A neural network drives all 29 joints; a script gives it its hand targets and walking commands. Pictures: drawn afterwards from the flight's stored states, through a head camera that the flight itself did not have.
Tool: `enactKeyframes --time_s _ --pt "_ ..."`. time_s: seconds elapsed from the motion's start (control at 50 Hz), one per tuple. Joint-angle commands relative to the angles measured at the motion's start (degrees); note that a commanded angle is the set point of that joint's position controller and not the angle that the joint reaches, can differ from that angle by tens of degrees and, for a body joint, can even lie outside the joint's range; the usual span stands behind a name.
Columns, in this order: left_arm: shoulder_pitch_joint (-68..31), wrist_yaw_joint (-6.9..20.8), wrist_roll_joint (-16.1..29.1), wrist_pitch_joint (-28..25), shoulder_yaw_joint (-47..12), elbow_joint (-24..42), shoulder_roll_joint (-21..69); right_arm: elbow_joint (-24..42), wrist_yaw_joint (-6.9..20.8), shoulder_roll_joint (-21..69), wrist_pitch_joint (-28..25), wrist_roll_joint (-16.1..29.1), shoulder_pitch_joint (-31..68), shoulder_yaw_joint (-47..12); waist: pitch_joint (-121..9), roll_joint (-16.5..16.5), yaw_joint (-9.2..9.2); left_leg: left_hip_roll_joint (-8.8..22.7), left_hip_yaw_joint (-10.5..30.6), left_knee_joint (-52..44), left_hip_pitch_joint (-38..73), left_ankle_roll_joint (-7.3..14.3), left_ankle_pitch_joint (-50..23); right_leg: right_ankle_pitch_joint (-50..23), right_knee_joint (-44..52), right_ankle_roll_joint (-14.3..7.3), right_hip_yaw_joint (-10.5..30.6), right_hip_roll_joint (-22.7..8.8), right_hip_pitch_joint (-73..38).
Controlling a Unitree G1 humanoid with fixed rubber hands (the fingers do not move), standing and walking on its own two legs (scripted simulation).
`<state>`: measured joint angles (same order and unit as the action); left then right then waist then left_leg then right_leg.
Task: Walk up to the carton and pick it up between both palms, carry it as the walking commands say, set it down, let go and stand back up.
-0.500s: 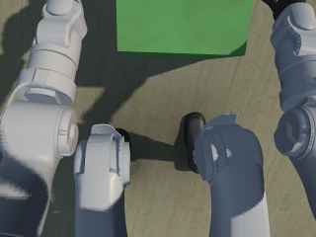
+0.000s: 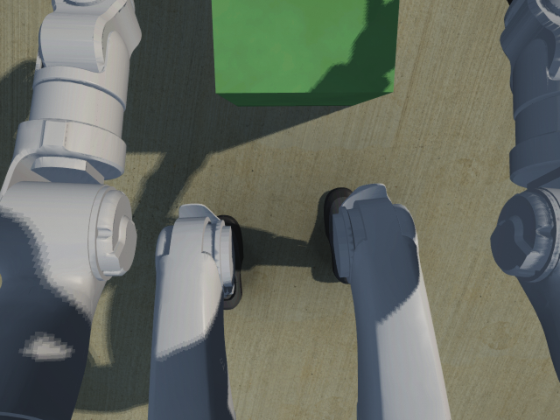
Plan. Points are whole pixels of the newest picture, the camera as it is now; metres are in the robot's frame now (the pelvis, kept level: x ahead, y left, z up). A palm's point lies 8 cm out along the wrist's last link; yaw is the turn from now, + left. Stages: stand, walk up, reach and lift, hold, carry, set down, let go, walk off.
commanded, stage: set down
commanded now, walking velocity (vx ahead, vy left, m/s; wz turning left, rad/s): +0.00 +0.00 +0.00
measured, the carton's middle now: (299, 10) +0.59 -0.07 -0.34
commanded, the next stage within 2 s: let go in 0.78 s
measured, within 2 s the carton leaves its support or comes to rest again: neither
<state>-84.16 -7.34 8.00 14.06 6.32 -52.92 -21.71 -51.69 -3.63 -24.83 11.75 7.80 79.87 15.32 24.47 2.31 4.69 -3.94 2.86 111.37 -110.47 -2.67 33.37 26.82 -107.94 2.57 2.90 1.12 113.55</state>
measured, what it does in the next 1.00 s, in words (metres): rises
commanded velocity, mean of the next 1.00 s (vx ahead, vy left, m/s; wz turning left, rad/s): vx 0.00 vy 0.00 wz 0.00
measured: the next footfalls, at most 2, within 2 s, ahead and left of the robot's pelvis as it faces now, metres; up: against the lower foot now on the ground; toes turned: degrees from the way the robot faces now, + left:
none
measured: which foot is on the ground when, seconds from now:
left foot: down 0.00-1.00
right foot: down 0.00-1.00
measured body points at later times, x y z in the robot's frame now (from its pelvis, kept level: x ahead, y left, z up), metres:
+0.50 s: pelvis +0.00 +0.00 +0.13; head +0.36 -0.03 +0.38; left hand +0.60 +0.14 +0.02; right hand +0.54 -0.28 +0.01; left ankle +0.11 +0.13 -0.42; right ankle +0.14 -0.13 -0.42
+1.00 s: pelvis +0.05 -0.01 +0.22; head +0.35 -0.04 +0.55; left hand +0.58 +0.14 +0.11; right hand +0.53 -0.27 +0.10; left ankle +0.11 +0.13 -0.42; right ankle +0.14 -0.13 -0.42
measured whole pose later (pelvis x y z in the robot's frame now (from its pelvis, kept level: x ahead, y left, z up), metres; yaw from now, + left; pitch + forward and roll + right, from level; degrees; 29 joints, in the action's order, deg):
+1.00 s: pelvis +0.05 -0.01 +0.22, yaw +0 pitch +39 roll +1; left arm -65.3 -4.5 -6.4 12.7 18.0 -50.4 -13.5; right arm -49.6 2.1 -16.4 11.3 -6.0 61.7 20.7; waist 3.5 3.0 3.6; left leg -1.7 3.4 57.9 -78.6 -2.3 17.8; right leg 13.0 -55.8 1.1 2.4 0.3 81.2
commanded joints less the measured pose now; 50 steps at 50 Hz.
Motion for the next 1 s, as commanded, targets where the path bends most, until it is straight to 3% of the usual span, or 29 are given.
enactKeyframes --time_s 0.0,0.04,0.08,0.1,0.18,0.22,0.26,0.28,0.32,0.34,0.36,0.38,0.42,0.44,0.48,0.52,0.58,0.6,0.64,0.66,0.68,0.72,0.74,0.76,0.78,0.82,0.86,0.96,0.98 --pt "-17.48 -0.39 -0.17 -1.55 2.49 16.78 -8.13 20.86 -0.15 -8.24 -0.9 2.56 17.6 -0.82 -107.52 -3.18 0.35 -2.15 -8.37 -14.23 29.02 2.32 -13.14 -21.0 10.14 0.16 -7.66 2.15 -50.19" --pt "-16.42 -0.5 -0.18 1.5 3.05 10.54 -10.79 15.39 -0.71 -9.9 2.06 1.67 16.95 -0.62 -107.44 -6.87 1.08 -2.29 -9.75 -16.05 25.26 2.05 -9.32 -19.07 13.7 0.12 -7.71 2.15 -58.48" --pt "-17.95 -0.07 2.66 4.23 0.47 11.1 -10.67 14.76 -1.28 -12.22 5.22 2.75 17.98 -1.16 -111.29 -2.33 1.77 -1.55 -8.05 -20.23 34.51 1.91 -6.38 -10.93 16.59 -0.5 -8.76 2.15 -57.24" --pt "-20.83 -0.32 3.86 4.24 -0.39 22.3 -10.77 20.24 -1.47 -10.91 5.16 2.63 17.47 -0.2 -117.68 1.51 3.19 -2.19 -8.15 -20.03 42.4 1.27 -12.28 -16.83 16.9 -0.88 -9.68 2.9 -57.0" --pt "-15.18 -0.37 -0.08 4.44 5.0 17.4 -12.04 22.6 -1.3 -11.44 5.84 1.02 14.08 0.65 -117.85 -1.96 1.18 -3.11 -8.31 -22.4 38.28 1.38 -16.32 -26.03 18.94 -0.33 -7.46 3.1 -64.27" --pt "-13.35 1.15 -0.56 4.93 6.61 8.91 -11.96 8.84 0.13 -9.32 7.3 0.18 11.2 -1.43 -101.6 -2.73 -0.68 -2.13 -8.24 -25.91 30.97 1.73 -8.07 -16.07 22.79 -0.81 -6.33 2.65 -57.86" --pt "-18.69 0.34 2.77 4.86 0.44 25.66 -7.68 28.16 -0.17 -13.06 5.59 1.59 17.5 1.81 -118.48 -4.26 5.07 -2.53 -6.86 -26.66 42.97 1.54 -16.37 -24.75 22.42 -1.04 -9.23 3.72 -63.41" --pt "-16.98 0.67 2.16 5.66 0.12 21.81 -9.54 21.25 -0.44 -13.67 6.53 2.58 15.65 1.67 -117.12 2.37 4.33 -2.16 -7.53 -27.55 46.73 0.95 -16.91 -23.97 23.36 -1.46 -8.88 3.38 -61.25" --pt "-12.52 1.46 1.69 7.06 0.98 9.08 -10.09 9.92 0.63 -13.71 7.71 0.07 10.01 2.43 -106.96 0.86 4.18 -1.42 -6.77 -31.08 47.85 0.77 -14.96 -19.85 27.9 -1.09 -9.13 2.83 -57.79" --pt "-11.44 1.23 -0.08 5.9 2.83 14.4 -10.81 13.8 1.46 -10.71 6.86 2.01 10.62 -0.15 -107.57 0.69 -0.19 -1.29 -5.31 -33.51 51.69 1.67 -19.63 -21.49 27.44 -0.72 -8.68 2.94 -56.09" --pt "-15.24 0.97 0.19 5.37 2.02 17.99 -9.56 17.34 1.63 -11.25 6.11 2.46 12.99 0.79 -108.44 1.59 1.35 -0.65 -6.1 -32.82 51.42 1.23 -19.71 -22.48 29.39 -1.69 -7.96 3.01 -57.21" --pt "-14.15 1.14 -0.39 5.06 3.02 16.44 -9.73 16.73 1.97 -9.34 5.66 2.2 14.31 0.05 -110.29 2.65 -1.73 -1.19 -6.81 -34.39 53.59 0.78 -20.78 -21.39 30.35 -0.86 -8.0 2.86 -59.24" --pt "-17.06 1.41 1.36 4.84 3.01 20.76 -9.12 16.98 1.91 -12.24 5.8 1.11 16.5 0.18 -114.16 -3.28 1.68 -1.89 -5.91 -36.96 52.0 1.37 -21.55 -26.02 32.95 -0.77 -7.65 3.34 -66.92" --pt "-18.74 1.41 1.58 5.36 1.42 22.74 -10.12 18.88 1.8 -14.23 5.77 -0.05 16.42 2.02 -118.2 -1.56 3.27 -0.92 -5.24 -36.52 57.75 1.05 -19.2 -22.63 33.04 -0.9 -7.8 2.98 -67.67" --pt "-15.8 1.53 -1.09 5.47 3.51 16.7 -9.99 19.89 1.8 -10.16 5.95 2.73 15.36 0.53 -112.99 1.36 -0.61 -1.04 -6.36 -41.08 54.49 1.32 -19.96 -25.3 36.96 -1.19 -6.07 2.37 -70.0" --pt "-10.96 1.41 -2.22 5.43 6.05 10.62 -11.14 12.31 1.83 -9.99 6.04 -0.36 11.26 -0.1 -107.26 -4.18 0.61 -1.35 -5.93 -42.57 52.97 2.02 -17.44 -22.96 38.92 -0.28 -6.55 2.48 -70.72" --pt "-14.24 3.11 -0.18 3.34 3.28 16.32 -8.5 20.19 1.55 -8.39 4.34 0.54 16.95 0.7 -111.51 -1.46 -0.49 -2.05 -7.24 -45.98 56.26 1.54 -20.19 -25.44 41.49 -0.23 -6.3 3.4 -76.5" --pt "-10.97 3.33 -1.37 3.09 3.47 12.71 -6.92 18.9 1.4 -8.85 3.42 -1.31 13.84 2.59 -106.63 -2.13 2.17 -1.68 -6.06 -47.54 54.42 1.55 -22.3 -28.3 43.09 -0.05 -6.41 3.25 -75.48" --pt "-11.87 3.11 -3.33 3.46 5.82 13.38 -10.8 16.01 1.59 -9.68 4.5 -2.35 11.3 1.37 -112.5 -0.95 -0.59 -1.43 -6.6 -49.39 60.59 0.83 -20.59 -25.8 46.84 -0.16 -4.62 2.24 -82.18" --pt "-16.99 3.18 -1.61 3.04 3.17 16.95 -7.66 12.26 1.68 -9.79 4.3 -2.78 12.37 3.39 -105.79 1.54 1.67 -1.47 -5.13 -50.59 61.86 0.32 -21.32 -22.81 46.07 -0.31 -6.94 2.88 -72.51" --pt "-13.84 2.63 -3.48 2.99 5.05 12.99 -8.89 11.26 1.71 -9.45 4.38 -3.69 10.56 3.31 -103.67 0.47 -0.04 -0.81 -5.58 -51.39 62.05 0.3 -18.77 -20.58 46.82 -0.35 -7.13 2.81 -73.5" --pt "-12.2 3.83 -1.7 2.34 4.76 9.84 -6.24 12.99 2.28 -6.98 3.47 -2.22 12.32 1.33 -99.02 -3.46 2.51 -0.83 -5.35 -51.76 58.7 1.4 -19.02 -21.96 49.27 -0.53 -5.91 2.12 -77.54" --pt "-6.26 3.71 -4.88 2.5 6.95 1.26 -5.56 7.67 2.99 -5.25 2.73 -4.02 9.42 1.33 -90.34 -5.03 -0.4 -1.22 -4.69 -54.02 54.03 1.53 -17.61 -19.59 48.98 0.51 -7.43 1.87 -73.18" --pt "-8.03 4.13 -7.03 1.28 8.14 5.05 -6.82 6.82 3.3 -4.43 2.7 -5.61 7.87 1.46 -87.33 -3.02 -0.97 -1.45 -6.0 -52.37 51.58 1.12 -18.01 -21.26 48.51 0.1 -5.74 1.87 -72.29" --pt "-8.46 4.86 -5.36 0.14 6.77 9.41 -4.24 11.08 2.91 -4.05 1.43 -7.46 5.54 3.54 -95.14 -2.45 3.0 -1.42 -5.61 -52.07 55.46 0.59 -21.99 -26.94 50.08 0.19 -6.15 2.03 -77.83" --pt "-2.8 4.54 -9.43 -1.2 9.68 0.37 -2.07 6.02 3.55 -1.22 -0.39 -8.95 5.55 2.01 -80.95 -2.95 -0.27 -0.88 -4.61 -54.98 48.25 0.52 -20.88 -25.79 50.17 0.7 -6.81 2.15 -69.59" --pt "-1.87 3.8 -13.03 -1.58 11.23 5.27 -1.52 1.14 4.32 0.88 0.05 -11.24 -2.85 4.41 -78.68 3.53 1.25 -0.55 -5.99 -56.61 49.68 -0.73 -22.15 -27.82 51.68 0.01 -6.08 1.86 -71.51" --pt "17.88 1.6 -17.01 -3.27 12.28 9.41 4.34 11.37 6.43 -1.78 -3.2 -16.69 -13.71 7.87 -91.97 -0.04 1.94 -0.45 -4.4 -61.39 61.84 0.26 -36.71 -41.2 53.86 0.99 -6.67 3.01 -81.5" --pt "22.22 2.08 -15.83 -2.95 11.42 9.98 6.82 8.89 6.71 -0.79 -2.76 -18.09 -19.9 4.71 -82.99 -2.77 2.37 -0.73 -6.06 -62.27 53.76 0.01 -28.47 -36.0 57.47 -0.27 -4.19 2.36 -84.63"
